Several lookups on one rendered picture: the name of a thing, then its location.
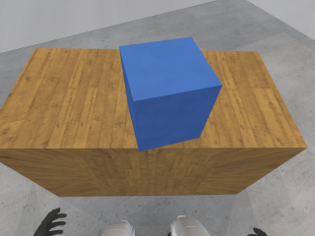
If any pedestal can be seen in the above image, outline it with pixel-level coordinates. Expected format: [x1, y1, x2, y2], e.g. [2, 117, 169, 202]
[0, 47, 308, 197]

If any left robot thigh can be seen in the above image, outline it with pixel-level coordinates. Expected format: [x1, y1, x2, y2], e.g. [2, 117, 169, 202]
[101, 221, 135, 236]

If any left robot hand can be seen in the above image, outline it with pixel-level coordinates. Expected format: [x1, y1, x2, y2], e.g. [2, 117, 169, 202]
[33, 207, 67, 236]

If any right robot thigh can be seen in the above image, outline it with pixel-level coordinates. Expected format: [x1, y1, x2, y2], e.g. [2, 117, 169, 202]
[170, 216, 210, 236]

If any robot thigh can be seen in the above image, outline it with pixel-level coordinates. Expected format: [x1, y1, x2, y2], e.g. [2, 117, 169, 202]
[101, 221, 135, 236]
[170, 216, 210, 236]

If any carton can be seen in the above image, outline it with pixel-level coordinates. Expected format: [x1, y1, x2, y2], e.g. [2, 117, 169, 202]
[119, 36, 222, 152]

